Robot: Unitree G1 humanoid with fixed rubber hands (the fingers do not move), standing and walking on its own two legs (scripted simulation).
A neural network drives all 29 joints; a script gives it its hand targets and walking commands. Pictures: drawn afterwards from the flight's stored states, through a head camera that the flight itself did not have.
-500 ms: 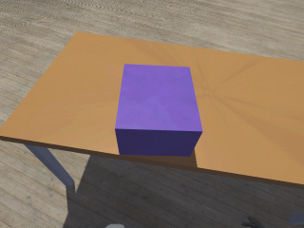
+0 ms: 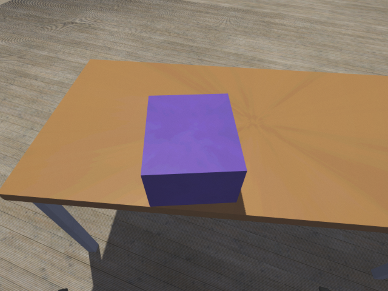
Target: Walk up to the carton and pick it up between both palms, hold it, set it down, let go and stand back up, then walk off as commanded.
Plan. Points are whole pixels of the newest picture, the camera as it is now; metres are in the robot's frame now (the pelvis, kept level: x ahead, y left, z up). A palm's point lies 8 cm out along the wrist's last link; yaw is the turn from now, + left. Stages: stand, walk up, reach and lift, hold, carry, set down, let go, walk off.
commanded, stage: walk up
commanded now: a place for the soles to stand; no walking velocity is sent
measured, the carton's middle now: (190, 147) +0.50 +0.03 -0.04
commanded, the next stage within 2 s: reach and lift in 0.76 s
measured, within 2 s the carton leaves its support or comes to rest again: neither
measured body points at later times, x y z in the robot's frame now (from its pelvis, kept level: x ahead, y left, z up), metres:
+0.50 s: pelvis +0.02 +0.00 +0.00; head +0.04 +0.00 +0.45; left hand +0.13 +0.31 -0.12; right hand +0.09 -0.31 -0.12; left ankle +0.02 +0.13 -0.74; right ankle +0.01 -0.15 -0.74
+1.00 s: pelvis +0.00 -0.01 -0.02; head +0.08 +0.01 +0.42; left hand +0.20 +0.28 -0.12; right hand +0.17 -0.30 -0.12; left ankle +0.02 +0.13 -0.74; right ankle +0.01 -0.15 -0.74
